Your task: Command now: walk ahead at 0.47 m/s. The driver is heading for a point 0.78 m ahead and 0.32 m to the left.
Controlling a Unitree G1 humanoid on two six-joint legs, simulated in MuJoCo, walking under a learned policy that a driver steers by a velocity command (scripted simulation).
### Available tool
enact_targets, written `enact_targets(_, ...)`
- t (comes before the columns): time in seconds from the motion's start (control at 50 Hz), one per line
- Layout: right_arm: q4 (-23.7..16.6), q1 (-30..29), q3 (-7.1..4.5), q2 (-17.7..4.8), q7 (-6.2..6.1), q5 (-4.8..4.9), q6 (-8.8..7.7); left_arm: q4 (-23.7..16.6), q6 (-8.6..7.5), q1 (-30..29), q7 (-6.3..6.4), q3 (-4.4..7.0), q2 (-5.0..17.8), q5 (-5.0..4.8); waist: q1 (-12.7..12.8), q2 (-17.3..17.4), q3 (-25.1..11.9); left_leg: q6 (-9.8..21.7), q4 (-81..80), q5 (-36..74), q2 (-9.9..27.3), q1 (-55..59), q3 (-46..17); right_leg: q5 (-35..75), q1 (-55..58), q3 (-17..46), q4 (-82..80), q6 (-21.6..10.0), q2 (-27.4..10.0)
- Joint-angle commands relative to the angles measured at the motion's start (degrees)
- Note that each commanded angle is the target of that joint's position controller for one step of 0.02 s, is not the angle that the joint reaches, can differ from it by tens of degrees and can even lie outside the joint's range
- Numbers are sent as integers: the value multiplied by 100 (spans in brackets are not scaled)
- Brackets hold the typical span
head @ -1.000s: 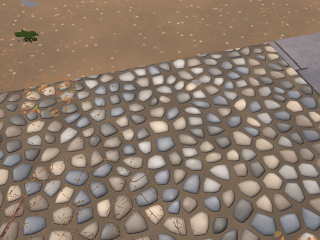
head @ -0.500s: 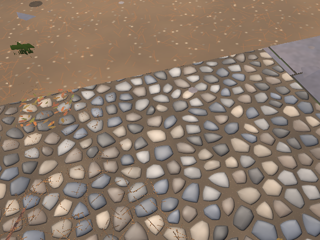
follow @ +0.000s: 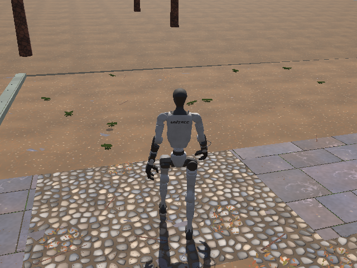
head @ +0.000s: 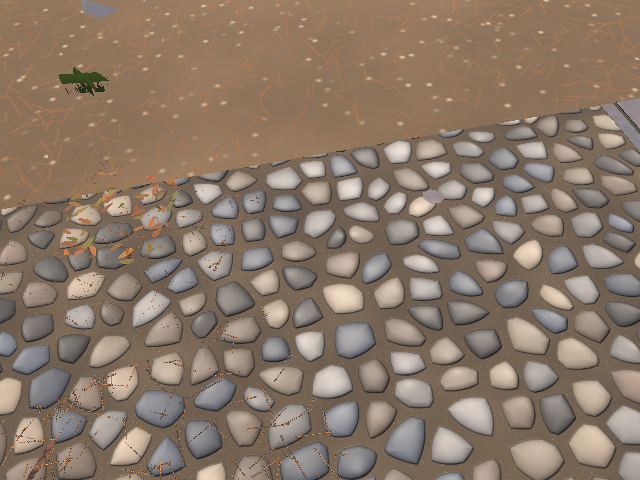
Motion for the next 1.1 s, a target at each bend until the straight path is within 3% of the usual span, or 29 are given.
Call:
enact_targets(0.02, -645, -954, -20, -289, 82, 31, -126, -109, -8, 201, 62, 239, 1069, -67, -90, -694, 728, 153, -512, 159, -144, 1, 35, 2075, -426, 544, -240, -711, -1600)
enact_targets(0.08, -593, -519, -140, -576, 125, 23, -157, -171, 86, 8, 76, 323, 1234, -31, -477, -830, 250, 423, -591, -372, -384, 725, 134, 3916, 129, 468, 541, -556, -1748)
enact_targets(0.12, -144, 1039, -373, -967, 52, 42, -113, -244, 199, -107, 73, 310, 1203, 49, -1246, -894, -766, 714, -583, -498, -667, 2774, 360, 5262, -228, 196, 2458, -330, -1401)
enact_targets(0.14, 67, 2042, -470, -1324, -16, -32, -76, -378, 202, 33, 70, 211, 988, 144, -1489, -276, -1575, 1067, -355, -716, 400, 4663, -909, 3465, -1654, 90, 4252, -195, -1085)
enact_targets(0.16, 237, 2352, -509, -1548, 41, -75, -66, -340, 73, 895, -30, -31, 46, 78, -935, 1410, -2457, 2034, -1260, -2516, 1692, 6316, -3914, -1220, -3756, 375, 6251, 139, 125)
enact_targets(0.18, 207, 2110, -349, -967, 48, -39, -90, -323, -94, 385, -55, 100, 697, -95, -1153, 822, -1993, 1778, -1950, -3052, 1537, 5922, -4360, -1650, -4350, 1074, 6922, -1, -65)
enact_targets(0.2, 124, 1553, -293, -794, 33, -42, -126, -565, -197, -241, -68, 209, 1057, -258, -1024, 563, -1036, 1546, -2073, -2669, 1419, 5060, -3459, -1180, -4727, 904, 7019, -96, -354)
enact_targets(0.22, 27, 1075, -264, -714, 37, -75, -166, -647, -248, -567, -22, 207, 1075, -242, -829, -59, -603, 1438, -2225, -1896, 1245, 4145, -2769, -600, -4488, 771, 6747, -113, -677)
enact_targets(0.24, 0, 829, -239, -602, 54, -134, -201, -667, -237, -707, 19, 252, 1046, -156, -655, -204, -317, 1384, -2352, -1198, 1053, 3445, -2211, -262, -4246, 700, 6428, -77, -882)
enact_targets(0.26, 21, 751, -201, -498, 68, -195, -228, -679, -185, -618, 32, 266, 969, -87, -463, -53, -306, 1351, -2492, -864, 843, 3037, -1897, -59, -3875, 734, 6226, -66, -1037)
enact_targets(0.28, 53, 752, -187, -446, 87, -178, -229, -690, -132, -550, 38, 259, 842, -50, -368, 32, -281, 1395, -2625, -727, 731, 2834, -1741, -2, -3726, 709, 6036, -28, -1071)
enact_targets(0.32, 141, 907, -200, -530, 60, -96, -236, -801, -53, -667, 56, 249, 730, 5, -290, 45, -96, 1502, -2831, -578, 655, 2520, -1508, 37, -3795, 601, 5556, 106, -1130)
enact_targets(0.36, 197, 1135, -252, -720, -41, -70, -219, -1056, -29, -1223, 81, 249, 769, 72, -391, -61, 138, 1573, -2995, -615, 640, 2446, -1420, 480, -4182, 555, 4822, 316, -1144)
enact_targets(0.46, 281, 1669, -319, -933, -210, -17, -102, -1426, -127, -2422, 0, 192, 685, 34, -755, -16, 229, 1225, -2831, -511, 315, 2454, -1040, 2048, -3890, 400, 2720, 510, -723)
enact_targets(0.54, 373, 2064, -335, -908, -250, 56, -6, -1668, -194, -2979, -103, 190, 809, -51, -890, 94, 201, 1127, -2381, -707, 502, 2902, -1381, 2098, -3634, 534, 2061, 486, -552)
enact_targets(0.6, 312, 1998, -406, -1007, -298, 39, 75, -1673, -267, -2725, -140, 280, 1094, -67, -634, 274, 57, 979, -1842, -554, 693, 3211, -1735, 1485, -3091, 578, 1804, 324, -512)
enact_targets(0.62, 266, 1934, -395, -946, -299, 28, 96, -1563, -288, -2276, -123, 347, 1210, -60, -389, 288, -147, 877, -1417, -227, 551, 3147, -1706, 1299, -2471, 499, 1657, 199, -484)
enact_targets(0.64, 176, 1889, -317, -726, -278, -20, 98, -1400, -315, -1482, -84, 459, 1448, -5, -24, 142, -741, 715, -375, -123, 177, 2812, -1509, 1165, -1273, 652, 1703, -44, -720)
enact_targets(0.66, -22, 1952, -184, -316, -264, -169, 98, -1299, -288, -510, -38, 555, 1836, 43, 268, -687, -1739, 491, 1408, -1502, -354, 1922, -988, 857, 285, 1724, 1849, -350, -1814)
enact_targets(0.68, -213, 2694, -91, 29, -241, 48, 6, -1176, -201, -410, -93, 609, 2089, 89, -213, -2601, -2161, 268, 3001, -3774, -920, -62, -613, -512, 1571, 4317, 1057, -1111, -2836)
enact_targets(0.7, -66, 2503, -237, -667, -273, 170, 7, -1342, -206, -709, -122, 436, 1362, 73, -97, -1611, -1567, 257, 3678, -3498, -489, -571, -1019, -1210, 1074, 4174, 835, -942, -2635)
enact_targets(0.72, -151, 2015, -323, -913, -279, 175, 31, -1405, -208, -1025, -119, 351, 1053, 33, -65, -1095, -891, 266, 3714, -2930, -291, -667, -910, -804, 372, 3125, 803, -701, -2408)
enact_targets(0.74, -166, 1858, -330, -813, -298, 124, 65, -1420, -208, -1337, -137, 316, 977, 53, -219, -701, -571, 199, 3584, -2467, -61, -415, -814, -17, -286, 2443, 693, -615, -2146)
enact_targets(0.76, -215, 1732, -355, -735, -289, 60, 92, -1386, -194, -1508, -137, 296, 865, 74, -309, -718, -315, 159, 3327, -2172, 84, -303, -808, 460, -705, 1969, 552, -603, -1962)
enact_targets(0.8, -297, 1733, -353, -502, -222, 83, 185, -1314, -220, -1589, -117, 310, 854, 118, -438, -917, -185, 102, 3124, -1870, 266, 49, -695, 950, -1171, 1281, 259, -612, -1764)
enact_targets(0.84, -464, 1549, -337, -383, -193, 67, 258, -1229, -260, -1529, -96, 361, 961, 93, -457, -785, -79, 48, 2926, -1646, 333, -121, -642, 1377, -1244, 882, 87, -744, -1797)
enact_targets(0.98, -957, 510, -243, -253, 0, 17, 226, -1077, -153, -1297, -2, 482, 1310, 56, -178, -531, 217, 29, 951, -205, 262, -202, -260, 1983, -961, -341, -85, -718, -1740)
enact_targets(1.04, -1217, -3, -213, -244, 94, 18, 229, -981, -58, -1016, 16, 527, 1433, -19, -25, -496, 374, 146, 433, -278, 176, -230, -10, 2124, -553, -618, 36, -638, -1864)
enact_targets(1.1, -1414, -131, -264, -380, 168, 21, 254, -945, 63, -961, 26, 583, 1596, -99, -154, -607, 323, 395, 151, -891, -53, 32, 264, 3276, -128, -864, 555, -478, -1988)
